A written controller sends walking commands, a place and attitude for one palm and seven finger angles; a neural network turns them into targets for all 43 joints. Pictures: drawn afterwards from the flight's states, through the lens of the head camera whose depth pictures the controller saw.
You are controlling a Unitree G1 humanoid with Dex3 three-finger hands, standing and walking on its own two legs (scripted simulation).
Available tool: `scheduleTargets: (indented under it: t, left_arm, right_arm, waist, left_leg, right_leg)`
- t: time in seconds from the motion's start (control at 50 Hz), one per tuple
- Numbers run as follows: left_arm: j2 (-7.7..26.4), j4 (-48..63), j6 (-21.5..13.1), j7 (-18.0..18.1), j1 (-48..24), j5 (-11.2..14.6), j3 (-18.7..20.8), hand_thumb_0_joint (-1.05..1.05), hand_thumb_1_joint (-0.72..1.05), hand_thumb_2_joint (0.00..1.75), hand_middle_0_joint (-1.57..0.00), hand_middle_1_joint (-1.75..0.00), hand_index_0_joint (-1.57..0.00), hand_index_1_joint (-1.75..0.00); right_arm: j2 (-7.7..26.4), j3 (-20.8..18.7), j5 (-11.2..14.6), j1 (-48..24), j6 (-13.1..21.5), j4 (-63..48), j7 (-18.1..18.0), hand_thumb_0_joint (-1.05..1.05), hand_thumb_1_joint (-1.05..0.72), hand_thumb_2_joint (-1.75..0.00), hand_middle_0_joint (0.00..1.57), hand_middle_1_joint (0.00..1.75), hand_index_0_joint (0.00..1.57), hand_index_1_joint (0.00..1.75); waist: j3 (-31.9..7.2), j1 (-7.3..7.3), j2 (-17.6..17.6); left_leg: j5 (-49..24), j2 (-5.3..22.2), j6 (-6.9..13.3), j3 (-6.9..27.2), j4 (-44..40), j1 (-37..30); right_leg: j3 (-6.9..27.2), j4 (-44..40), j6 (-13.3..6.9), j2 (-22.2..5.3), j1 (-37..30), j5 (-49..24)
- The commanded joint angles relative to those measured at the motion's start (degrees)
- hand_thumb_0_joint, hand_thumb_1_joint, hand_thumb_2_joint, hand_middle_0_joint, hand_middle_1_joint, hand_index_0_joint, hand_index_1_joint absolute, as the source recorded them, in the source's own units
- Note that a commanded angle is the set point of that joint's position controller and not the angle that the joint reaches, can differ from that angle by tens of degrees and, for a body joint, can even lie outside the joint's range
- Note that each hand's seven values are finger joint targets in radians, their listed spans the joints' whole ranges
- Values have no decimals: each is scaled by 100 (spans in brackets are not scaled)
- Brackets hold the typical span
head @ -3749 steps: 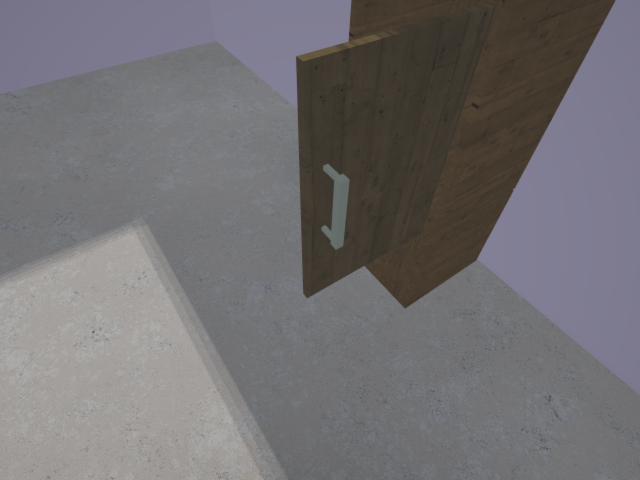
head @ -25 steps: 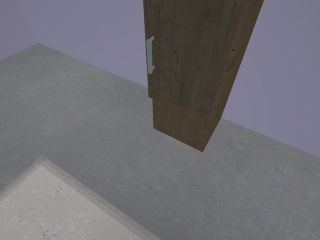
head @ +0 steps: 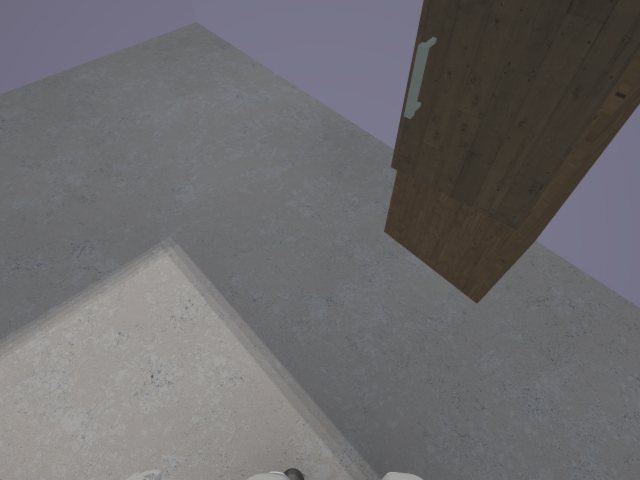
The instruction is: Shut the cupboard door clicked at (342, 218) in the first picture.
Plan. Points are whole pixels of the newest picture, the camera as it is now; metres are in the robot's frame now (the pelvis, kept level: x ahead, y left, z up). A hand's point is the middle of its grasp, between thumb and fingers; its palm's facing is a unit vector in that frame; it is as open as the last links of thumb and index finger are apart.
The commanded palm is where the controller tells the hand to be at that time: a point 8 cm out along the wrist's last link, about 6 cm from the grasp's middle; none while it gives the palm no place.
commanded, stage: walk to a spot facing it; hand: left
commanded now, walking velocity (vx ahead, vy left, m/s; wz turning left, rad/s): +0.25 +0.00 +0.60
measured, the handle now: (420, 79) +0.92 -0.21 -0.03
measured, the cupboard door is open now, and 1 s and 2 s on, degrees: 9 9 9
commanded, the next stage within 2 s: turn to face it in 0.58 s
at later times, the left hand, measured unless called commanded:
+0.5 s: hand out of the picture -0.06 +0.19 -0.19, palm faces +0.43 -0.88 -0.20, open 7.4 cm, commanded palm none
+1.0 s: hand (139, 436) +0.20 +0.28 -0.17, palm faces +0.36 -0.91 -0.21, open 7.4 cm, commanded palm none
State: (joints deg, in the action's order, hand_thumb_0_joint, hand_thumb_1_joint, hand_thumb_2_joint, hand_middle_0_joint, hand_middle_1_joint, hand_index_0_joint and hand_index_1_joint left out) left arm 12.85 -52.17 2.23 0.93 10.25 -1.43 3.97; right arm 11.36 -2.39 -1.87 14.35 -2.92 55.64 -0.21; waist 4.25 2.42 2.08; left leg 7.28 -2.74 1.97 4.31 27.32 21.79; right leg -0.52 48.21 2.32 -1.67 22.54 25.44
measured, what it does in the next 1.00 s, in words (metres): walks ahead, turning left: right foot, then left foot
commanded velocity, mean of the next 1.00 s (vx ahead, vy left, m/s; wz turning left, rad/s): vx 0.17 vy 0.00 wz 0.11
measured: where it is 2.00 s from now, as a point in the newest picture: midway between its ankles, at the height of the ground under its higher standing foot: (273, 449)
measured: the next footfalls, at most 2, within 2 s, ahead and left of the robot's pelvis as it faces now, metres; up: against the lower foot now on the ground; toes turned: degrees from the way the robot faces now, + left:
right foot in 0.08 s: +0.04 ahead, -0.14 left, +0.00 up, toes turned +3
left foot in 0.48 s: +0.13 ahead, +0.18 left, +0.00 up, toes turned +30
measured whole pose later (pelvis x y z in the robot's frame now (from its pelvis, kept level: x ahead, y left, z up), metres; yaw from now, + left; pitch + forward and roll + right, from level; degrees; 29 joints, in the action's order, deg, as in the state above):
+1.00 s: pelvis +0.20 +0.09 -0.01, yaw +20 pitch +0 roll +0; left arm 8.1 -54.8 -0.4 0.3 12.0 -1.8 2.8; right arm 10.3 -2.1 -0.5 14.3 -1.3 59.7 -1.8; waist 5.4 0.5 2.0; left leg 29.7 1.0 -0.3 -4.8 47.3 14.8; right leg -2.2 34.4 -2.4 1.0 21.3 13.5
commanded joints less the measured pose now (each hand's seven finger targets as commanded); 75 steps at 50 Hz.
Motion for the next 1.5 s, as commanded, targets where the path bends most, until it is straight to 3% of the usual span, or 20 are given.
scheduleTargets:
  t: [0.0,0.02,0.04,0.06,0.12,0.36,0.42,0.44,0.46,0.48,0.6,0.86,0.92,0.96,1.02,1.2,1.22,1.26,1.34,1.48]
  left_arm:
    - [572,127,-90,-32,1223,11,166,0,90,90,-20,-30,-20,-30]
    - [746,28,-119,-15,1687,-40,234,0,90,90,-20,-30,-20,-30]
    - [1305,142,-161,61,1691,-165,337,0,90,90,-20,-30,-20,-30]
    - [1365,325,-146,81,1001,-36,255,0,90,90,-20,-30,-20,-30]
    - [871,553,-400,84,-178,-20,206,0,90,90,-20,-30,-20,-30]
    - [958,-168,-568,-2,1539,-47,200,0,90,90,-20,-30,-20,-30]
    - [1161,-94,-559,-33,1247,2,242,0,90,90,-20,-30,-20,-30]
    - [1009,31,-547,-91,1231,23,226,0,90,90,-20,-30,-20,-30]
    - [648,389,-520,-186,1011,62,141,0,90,90,-20,-30,-20,-30]
    - [744,673,-479,-145,392,29,120,0,90,90,-20,-30,-20,-30]
    - [379,75,-310,-191,971,-68,136,0,90,90,-20,-30,-20,-30]
    - [151,-106,-176,-112,694,-18,20,0,90,90,-20,-30,-20,-30]
    - [914,-242,-314,-64,1326,-58,186,0,90,90,-20,-30,-20,-30]
    - [891,-207,-318,60,1211,5,246,0,90,90,-20,-30,-20,-30]
    - [611,15,-230,137,544,6,264,0,90,90,-20,-30,-20,-30]
    - [808,247,-67,-15,-17,-11,360,0,90,90,-20,-30,-20,-30]
    - [673,348,-42,-34,-103,30,325,0,90,90,-20,-30,-20,-30]
    - [349,636,-43,-136,-164,75,235,0,90,90,-20,-30,-20,-30]
    - [476,456,47,-268,-85,21,294,0,90,90,-20,-30,-20,-30]
    - [367,665,49,-322,-379,20,165,0,90,90,-20,-30,-20,-30]
  right_arm:
    - [1253,-401,-19,-365,41,-551,-40,0,-90,-90,20,30,20,30]
    - [1030,-390,16,-566,21,-649,-25,0,-90,-90,20,30,20,30]
    - [500,-314,105,-542,36,-797,7,0,-90,-90,20,30,20,30]
    - [638,-346,-3,-627,67,-880,29,0,-90,-90,20,30,20,30]
    - [658,-391,-41,-191,6,-747,232,0,-90,-90,20,30,20,30]
    - [388,-88,34,-1520,218,-1086,395,0,-90,-90,20,30,20,30]
    - [756,-184,-8,-289,300,-814,326,0,-90,-90,20,30,20,30]
    - [1280,-328,-33,603,331,-606,250,0,-90,-90,20,30,20,30]
    - [2093,-532,-55,1276,370,-472,170,0,-90,-90,20,30,20,30]
    - [2228,-531,35,1473,345,-326,111,0,-90,-90,20,30,20,30]
    - [994,-141,32,-141,550,-625,-73,0,-90,-90,20,30,20,30]
    - [650,-104,56,99,428,63,-204,0,-90,-90,20,30,20,30]
    - [339,-123,140,272,392,-70,-150,0,-90,-90,20,30,20,30]
    - [411,-101,129,133,301,-157,-207,0,-90,-90,20,30,20,30]
    - [357,-96,130,-99,244,-173,-185,0,-90,-90,20,30,20,30]
    - [329,-128,153,242,251,-377,-182,0,-90,-90,20,30,20,30]
    - [546,-152,133,434,321,-355,-212,0,-90,-90,20,30,20,30]
    - [1405,-297,1,493,352,-547,-261,0,-90,-90,20,30,20,30]
    - [1095,-186,-34,-313,367,-773,-266,0,-90,-90,20,30,20,30]
    - [1248,-283,-9,85,315,-609,-196,0,-90,-90,20,30,20,30]
  waist:
    - [-702,-510,708]
    - [-587,-733,43]
    - [-282,-810,-1863]
    - [219,-495,-1563]
    - [270,148,-1100]
    - [109,-550,-1309]
    - [-595,130,-1002]
    - [-1262,562,-87]
    - [-1631,802,1541]
    - [-1567,883,778]
    - [-460,-168,548]
    - [-6,-420,307]
    - [-346,-534,-1385]
    - [-1090,-519,-1738]
    - [-1090,-322,-638]
    - [-734,-52,-1003]
    - [-786,42,-569]
    - [-551,101,1490]
    - [-317,-313,615]
    - [-573,-43,1014]
  left_leg:
    - [2899,830,342,1706,-1277,622]
    - [3108,360,58,1274,-503,1541]
    - [2949,-443,-336,113,1829,2882]
    - [2253,-211,-360,13,3456,2761]
    - [1092,485,-412,-71,4529,2048]
    - [1129,497,-145,-1209,1389,1209]
    - [921,68,89,-1494,415,-1164]
    - [841,687,344,-628,22,-2888]
    - [303,2553,1122,2285,-496,-3930]
    - [430,2945,1380,2612,-889,-3595]
    - [983,1679,805,820,-1399,-916]
    - [-822,1670,518,-529,-411,-797]
    - [1807,307,-230,-1417,2239,370]
    - [2841,353,-357,-418,3722,912]
    - [2037,621,-437,-291,3698,797]
    - [921,367,-464,-540,367,-1019]
    - [704,598,-410,-427,-365,-1714]
    - [447,2947,635,1852,-1455,-1694]
    - [-1373,2324,666,278,-949,-1242]
    - [-2252,2216,492,-712,-393,-1776]
  right_leg:
    - [-355,-1768,-133,389,-1811,-255]
    - [72,-2771,-288,-1,-2644,222]
    - [2436,-4135,-880,-1858,-2853,2093]
    - [2973,-4448,-1089,-2741,-1593,1989]
    - [1203,-4131,-853,-1934,-713,979]
    - [-903,-2958,-691,-1980,-2615,-3712]
    - [-1544,-1206,-434,-1782,-1810,-4361]
    - [-1604,336,-191,-1523,-603,-2977]
    - [-1289,2181,149,-556,1524,861]
    - [-367,2655,-2,-629,1965,923]
    - [-97,1696,31,-717,1031,-786]
    - [-260,-1419,-190,-1,-820,-1678]
    - [2116,-2606,-1211,-1620,-1969,-4578]
    - [2806,-2931,-1799,-1846,-2395,-4686]
    - [1906,-2797,-1591,-1332,-1889,-3913]
    - [1928,-2587,-947,-615,-293,-1987]
    - [1722,-2264,-711,-336,252,-1555]
    - [192,61,-130,598,1255,805]
    - [193,1654,45,63,1071,123]
    - [-447,-275,-20,147,212,-186]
